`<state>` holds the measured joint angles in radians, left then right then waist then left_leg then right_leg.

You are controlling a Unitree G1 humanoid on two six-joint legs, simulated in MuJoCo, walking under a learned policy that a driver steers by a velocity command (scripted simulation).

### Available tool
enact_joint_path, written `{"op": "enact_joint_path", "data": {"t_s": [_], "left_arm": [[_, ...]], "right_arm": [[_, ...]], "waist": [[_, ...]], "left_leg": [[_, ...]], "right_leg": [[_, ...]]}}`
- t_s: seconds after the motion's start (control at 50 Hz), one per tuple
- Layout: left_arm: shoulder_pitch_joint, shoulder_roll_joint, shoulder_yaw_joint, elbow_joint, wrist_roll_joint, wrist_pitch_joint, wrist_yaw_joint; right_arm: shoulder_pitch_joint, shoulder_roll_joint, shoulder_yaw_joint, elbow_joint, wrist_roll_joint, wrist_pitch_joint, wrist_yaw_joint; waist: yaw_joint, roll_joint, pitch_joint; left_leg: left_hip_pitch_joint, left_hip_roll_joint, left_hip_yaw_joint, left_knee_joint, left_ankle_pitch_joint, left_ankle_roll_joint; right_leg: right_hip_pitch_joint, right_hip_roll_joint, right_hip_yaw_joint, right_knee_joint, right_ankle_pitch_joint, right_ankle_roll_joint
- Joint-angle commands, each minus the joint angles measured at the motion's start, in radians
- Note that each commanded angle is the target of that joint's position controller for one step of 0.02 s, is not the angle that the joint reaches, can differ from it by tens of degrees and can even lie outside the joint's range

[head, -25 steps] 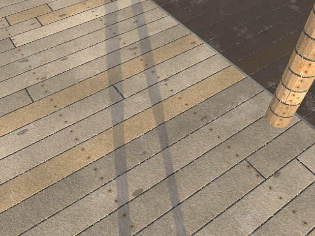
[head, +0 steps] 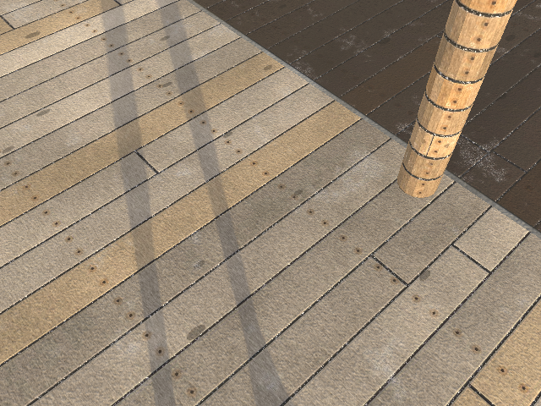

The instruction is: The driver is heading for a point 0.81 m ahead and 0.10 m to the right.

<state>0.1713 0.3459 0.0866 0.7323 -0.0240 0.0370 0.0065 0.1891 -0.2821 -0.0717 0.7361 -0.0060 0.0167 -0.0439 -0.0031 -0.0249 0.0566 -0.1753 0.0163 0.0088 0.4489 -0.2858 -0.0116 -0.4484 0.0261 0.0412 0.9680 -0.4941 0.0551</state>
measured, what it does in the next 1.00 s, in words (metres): walks ahead, turning right: right foot, then left foot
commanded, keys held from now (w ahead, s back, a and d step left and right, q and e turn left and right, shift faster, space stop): e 0.50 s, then w+e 0.02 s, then w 0.18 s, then w+q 0.30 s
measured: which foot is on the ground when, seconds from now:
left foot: down 0.00-0.16, up 0.18-0.64, down 0.66-1.00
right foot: up 0.00-0.14, down 0.16-0.66, up 0.68-1.00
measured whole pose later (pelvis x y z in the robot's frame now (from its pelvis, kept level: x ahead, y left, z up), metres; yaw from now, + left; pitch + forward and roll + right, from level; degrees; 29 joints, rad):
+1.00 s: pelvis +0.10 -0.08 +0.00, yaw -18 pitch +2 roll +0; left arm 0.08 0.29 0.04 0.64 -0.02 -0.09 -0.03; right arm 0.47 -0.28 -0.05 0.80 0.03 -0.04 -0.01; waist -0.11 -0.02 0.02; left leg -0.03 0.01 -0.14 0.32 -0.32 -0.01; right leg -0.42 0.00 0.05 0.51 -0.16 0.04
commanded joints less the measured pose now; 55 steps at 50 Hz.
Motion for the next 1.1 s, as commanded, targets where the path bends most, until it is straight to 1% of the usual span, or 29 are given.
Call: {"op": "enact_joint_path", "data": {"t_s": [0.02,0.08,0.12,0.14,0.16,0.18,0.2,0.22,0.26,0.28,0.34,0.48,0.58,0.62,0.64,0.66,0.68,0.7,0.72,0.76,0.78,0.88,0.96,1.0,1.02,1.04,1.06,1.08,1.1], "left_arm": [[-0.051,0.035,0.0,-0.098,0.0,-0.002,-0.014],[-0.056,0.058,0.002,-0.127,-0.006,0.002,-0.035],[-0.001,0.072,0.013,-0.12,-0.002,0.009,-0.039],[0.044,0.084,0.022,-0.107,0.004,0.012,-0.032],[0.083,0.137,0.041,-0.107,0.006,0.012,-0.018],[0.096,0.276,0.065,-0.141,0.011,0.009,0.0],[0.131,0.238,0.049,-0.15,0.051,-0.017,-0.017],[0.092,0.211,0.04,-0.147,0.051,-0.039,-0.024],[0.004,0.155,0.026,-0.148,0.016,-0.048,-0.012],[-0.022,0.148,0.019,-0.153,0.011,-0.043,-0.004],[-0.02,0.132,0.012,-0.164,0.018,-0.037,0.012],[-0.004,0.157,0.025,-0.168,0.017,-0.018,0.022],[-0.002,0.139,0.015,-0.163,0.011,-0.01,0.013],[-0.008,0.115,0.001,-0.153,0.01,-0.01,0.013],[0.006,0.082,-0.012,-0.146,0.014,-0.014,0.015],[0.018,0.026,-0.032,-0.144,0.02,-0.021,0.014],[-0.001,0.014,-0.033,-0.181,0.008,-0.037,0.015],[-0.048,0.092,-0.01,-0.193,0.003,-0.054,0.021],[-0.032,0.123,0.002,-0.176,0.002,-0.064,0.018],[-0.015,0.108,0.003,-0.154,0.023,-0.08,0.004],[-0.044,0.085,-0.002,-0.158,0.025,-0.093,-0.004],[-0.175,-0.014,-0.034,-0.188,0.016,-0.136,-0.028],[-0.17,0.029,-0.017,-0.185,-0.004,-0.147,-0.039],[-0.088,0.058,-0.001,-0.163,-0.01,-0.15,-0.032],[-0.01,0.082,0.013,-0.144,-0.008,-0.149,-0.021],[0.128,0.125,0.029,-0.127,0.002,-0.149,-0.008],[0.252,0.233,0.053,-0.106,0.029,-0.136,-0.002],[0.261,0.192,0.045,-0.084,0.036,-0.133,-0.014],[0.201,0.112,0.021,-0.086,0.029,-0.135,-0.017]], "right_arm": [[-0.058,-0.176,-0.044,-0.061,0.006,-0.009,-0.006],[-0.044,-0.206,-0.054,-0.055,0.013,0.003,-0.001],[-0.058,-0.214,-0.054,-0.051,0.031,0.0,0.005],[-0.044,-0.197,-0.049,-0.042,0.038,-0.006,0.008],[0.023,-0.159,-0.039,-0.02,0.021,-0.014,0.017],[0.018,-0.084,-0.011,-0.066,-0.043,-0.018,0.024],[-0.088,-0.126,-0.022,-0.096,-0.017,-0.021,0.014],[-0.108,-0.156,-0.033,-0.097,0.011,-0.015,0.008],[-0.086,-0.168,-0.042,-0.07,0.005,-0.005,-0.007],[-0.075,-0.169,-0.045,-0.068,-0.001,-0.003,-0.009],[-0.047,-0.139,-0.04,-0.063,0.005,-0.008,-0.001],[-0.095,-0.119,-0.029,-0.082,0.009,-0.022,0.011],[-0.073,-0.126,-0.027,-0.085,0.025,-0.051,0.035],[-0.019,-0.101,-0.021,-0.066,0.027,-0.072,0.045],[0.015,-0.099,-0.02,-0.053,0.019,-0.081,0.045],[0.085,-0.135,-0.025,-0.042,0.004,-0.089,0.042],[0.153,-0.238,-0.045,-0.019,-0.024,-0.092,0.047],[0.126,-0.235,-0.049,-0.018,-0.025,-0.103,0.054],[0.093,-0.183,-0.032,-0.024,-0.003,-0.108,0.047],[0.087,-0.151,-0.017,-0.024,0.02,-0.104,0.037],[0.109,-0.147,-0.012,-0.02,0.021,-0.101,0.034],[0.191,-0.171,-0.018,-0.008,0.024,-0.081,0.022],[0.227,-0.201,-0.026,-0.005,0.037,-0.069,0.027],[0.205,-0.191,-0.024,-0.011,0.041,-0.065,0.027],[0.2,-0.166,-0.016,-0.016,0.035,-0.066,0.028],[0.177,-0.106,0.002,-0.035,0.022,-0.071,0.033],[0.219,-0.012,0.031,-0.084,0.024,-0.083,0.026],[0.249,-0.078,0.014,-0.088,0.054,-0.088,0.019],[0.208,-0.144,-0.007,-0.076,0.066,-0.084,0.021]], "waist": [[-0.013,0.178,-0.062],[-0.027,0.203,-0.098],[0.006,0.183,-0.107],[0.025,0.156,-0.116],[0.027,0.015,-0.136],[-0.002,-0.311,-0.145],[0.087,-0.198,-0.223],[0.065,-0.112,-0.16],[0.024,-0.054,-0.098],[0.007,-0.065,-0.092],[-0.002,-0.089,-0.123],[0.028,-0.113,-0.097],[0.034,-0.142,-0.111],[-0.007,-0.124,-0.093],[-0.024,-0.091,-0.091],[-0.04,0.027,-0.117],[-0.038,0.216,-0.075],[-0.043,0.205,0.037],[-0.02,0.175,0.073],[-0.011,0.165,0.054],[-0.028,0.156,0.05],[-0.084,0.171,0.023],[-0.066,0.191,0.006],[-0.002,0.185,-0.02],[0.043,0.173,-0.059],[0.116,0.113,-0.16],[0.129,-0.171,-0.315],[0.109,-0.256,-0.295],[0.094,-0.175,-0.162]], "left_leg": [[0.102,0.249,-0.125,-0.095,0.553,0.212],[0.098,0.263,-0.086,-0.066,0.55,0.202],[0.066,0.264,-0.059,-0.003,0.485,0.169],[0.017,0.237,-0.024,0.068,0.4,0.128],[-0.104,0.174,0.058,0.238,0.216,0.049],[-0.403,0.025,0.108,0.563,-0.388,-0.066],[-0.445,-0.029,-0.065,0.732,-0.455,-0.067],[-0.466,-0.003,-0.091,0.787,-0.381,-0.053],[-0.465,0.031,-0.105,0.725,-0.218,-0.044],[-0.423,0.026,-0.105,0.702,-0.162,-0.05],[-0.374,-0.007,-0.096,0.637,-0.078,-0.069],[-0.303,-0.038,-0.118,0.347,-0.07,-0.088],[-0.164,-0.047,-0.077,0.184,-0.08,-0.045],[-0.019,-0.045,-0.047,0.005,0.016,-0.006],[0.074,-0.018,-0.059,-0.074,0.038,0.019],[0.196,0.132,-0.221,-0.135,-0.067,0.07],[0.205,0.287,-0.539,-0.248,-0.35,0.194],[0.117,0.364,-0.679,-0.3,-0.469,0.271],[0.108,0.332,-0.622,-0.304,-0.45,0.26],[0.16,0.26,-0.506,-0.307,-0.318,0.217],[0.162,0.234,-0.458,-0.312,-0.235,0.21],[0.077,0.14,-0.288,-0.294,0.059,0.199],[0.01,0.173,-0.339,-0.255,0.059,0.196],[-0.029,0.171,-0.348,-0.196,0.09,0.16],[-0.07,0.135,-0.326,-0.113,0.152,0.132],[-0.171,0.071,-0.27,0.109,0.116,0.09],[-0.439,-0.051,-0.128,0.454,-0.147,0.022],[-0.559,-0.029,-0.15,0.664,-0.289,0.01],[-0.61,0.025,-0.165,0.749,-0.211,0.019]], "right_leg": [[-0.065,-0.059,-0.03,-0.046,0.046,0.024],[0.053,-0.05,-0.081,-0.215,0.094,0.004],[0.153,-0.024,-0.121,-0.377,0.212,-0.031],[0.247,0.002,-0.123,-0.474,0.297,-0.059],[0.396,-0.049,-0.002,-0.552,0.522,-0.104],[0.537,-0.349,0.418,-0.559,0.966,-0.268],[0.455,-0.428,0.543,-0.612,0.883,-0.427],[0.415,-0.379,0.462,-0.633,0.761,-0.403],[0.358,-0.282,0.354,-0.64,0.566,-0.301],[0.316,-0.25,0.322,-0.648,0.555,-0.284],[0.314,-0.209,0.295,-0.655,0.55,-0.284],[0.278,-0.183,0.394,-0.648,0.353,-0.288],[0.218,-0.16,0.471,-0.667,0.005,-0.281],[0.145,-0.124,0.465,-0.642,-0.088,-0.248],[0.093,-0.089,0.437,-0.6,-0.12,-0.21],[-0.014,-0.019,0.34,-0.397,-0.156,-0.15],[-0.201,0.123,0.137,-0.17,-0.113,-0.099],[-0.306,0.054,0.159,-0.024,-0.074,-0.086],[-0.328,0.023,0.165,0.026,0.01,-0.079],[-0.343,-0.033,0.083,0.032,0.122,-0.053],[-0.334,-0.051,0.056,0.015,0.177,-0.043],[-0.121,-0.018,-0.033,-0.301,0.306,-0.002],[0.074,0.005,-0.024,-0.448,0.345,-0.005],[0.228,-0.005,-0.018,-0.524,0.38,-0.037],[0.361,-0.016,-0.017,-0.552,0.368,-0.058],[0.571,-0.129,0.084,-0.555,0.325,-0.105],[0.839,-0.38,0.438,-0.611,0.132,-0.222],[0.763,-0.452,0.676,-0.713,-0.08,-0.291],[0.66,-0.421,0.567,-0.728,-0.102,-0.273]]}}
